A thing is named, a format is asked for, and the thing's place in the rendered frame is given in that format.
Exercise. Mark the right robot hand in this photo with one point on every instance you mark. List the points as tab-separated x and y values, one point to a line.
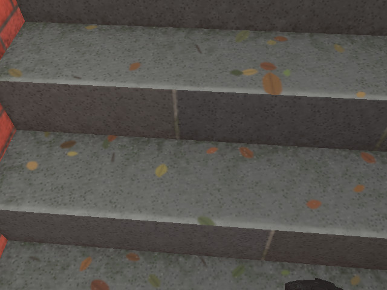
317	284

